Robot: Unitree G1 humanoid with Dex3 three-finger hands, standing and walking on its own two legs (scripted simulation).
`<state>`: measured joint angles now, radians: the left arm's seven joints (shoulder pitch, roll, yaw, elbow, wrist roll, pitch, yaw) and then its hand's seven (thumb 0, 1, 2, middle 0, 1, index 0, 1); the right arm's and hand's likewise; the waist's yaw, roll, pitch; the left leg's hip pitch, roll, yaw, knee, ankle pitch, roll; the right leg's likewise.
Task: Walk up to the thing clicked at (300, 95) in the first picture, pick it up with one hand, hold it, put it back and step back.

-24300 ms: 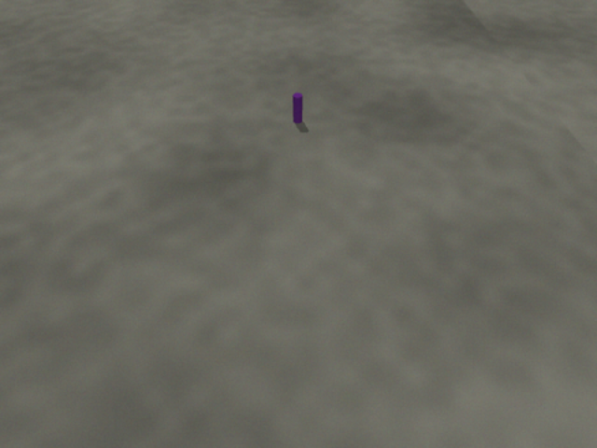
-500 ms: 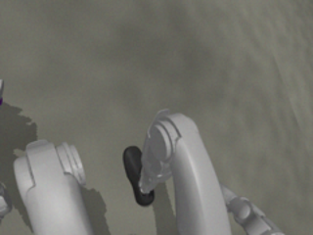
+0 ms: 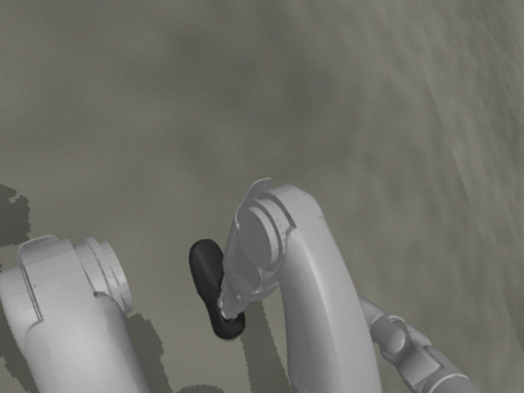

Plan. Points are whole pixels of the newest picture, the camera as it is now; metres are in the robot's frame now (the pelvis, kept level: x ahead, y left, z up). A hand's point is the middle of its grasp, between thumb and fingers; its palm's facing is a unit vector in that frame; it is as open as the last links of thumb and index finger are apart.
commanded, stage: lower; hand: left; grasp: from the side
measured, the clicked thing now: out of the picture +0.45 +0.27 -0.20
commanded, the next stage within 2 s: loosen in 0.16 s
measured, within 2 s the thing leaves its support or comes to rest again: rests again in 0.36 s
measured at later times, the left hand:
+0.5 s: hand out of the picture +0.46 +0.26 -0.18, palm faces +0.32 -0.95 +0.02, open 7.3 cm
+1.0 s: hand out of the picture +0.46 +0.26 -0.18, palm faces +0.32 -0.95 +0.02, open 14.7 cm
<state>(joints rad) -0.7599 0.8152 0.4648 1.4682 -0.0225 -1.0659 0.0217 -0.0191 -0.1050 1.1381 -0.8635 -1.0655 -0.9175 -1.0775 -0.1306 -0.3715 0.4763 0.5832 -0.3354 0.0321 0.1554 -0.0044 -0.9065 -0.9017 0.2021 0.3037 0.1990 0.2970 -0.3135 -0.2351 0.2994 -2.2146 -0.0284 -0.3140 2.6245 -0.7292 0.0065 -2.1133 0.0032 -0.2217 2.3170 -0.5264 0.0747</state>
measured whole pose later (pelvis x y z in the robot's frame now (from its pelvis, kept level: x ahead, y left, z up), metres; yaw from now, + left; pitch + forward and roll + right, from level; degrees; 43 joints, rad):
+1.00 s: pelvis +0.00 +0.00 +0.00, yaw -1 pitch +15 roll -19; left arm -0.75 0.85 0.46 1.47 -0.04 -1.11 0.02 -0.01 -0.37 0.28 -0.40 -0.30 -0.38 -0.31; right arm -0.15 -0.37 0.52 0.56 -0.35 0.04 0.15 -0.01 -0.91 -0.90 0.20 0.30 0.20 0.30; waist -0.31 -0.26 0.31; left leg -2.20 -0.02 -0.34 2.63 -0.74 0.01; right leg -2.09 0.02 -0.25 2.30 -0.52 0.08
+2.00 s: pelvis +0.04 -0.01 +0.21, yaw +11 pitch +32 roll -4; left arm -0.14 0.44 0.23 0.47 0.06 -0.05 0.04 -0.01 -0.49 0.09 -0.08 -0.08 -0.07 -0.07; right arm 0.10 -0.24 0.01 0.52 0.05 0.12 -0.03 0.00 -0.90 -0.90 0.20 0.31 0.20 0.30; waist -0.06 0.00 -0.17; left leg -1.75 0.01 -0.06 1.87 -0.69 0.01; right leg -1.76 -0.04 -0.04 1.78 -0.58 0.03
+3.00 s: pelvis +0.11 +0.00 +0.42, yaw +13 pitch +8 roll -2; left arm 0.47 0.21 -0.01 -0.01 -0.01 0.26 0.15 -0.01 -0.58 0.03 -0.05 -0.05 -0.05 -0.05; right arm 0.26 -0.20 0.03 0.49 0.02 -0.11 -0.17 0.01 -0.90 -0.90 0.20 0.30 0.20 0.30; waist -0.02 0.03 -0.11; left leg -0.60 0.03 -0.04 0.97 -0.51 -0.01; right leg -0.61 -0.02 -0.05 0.90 -0.43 0.02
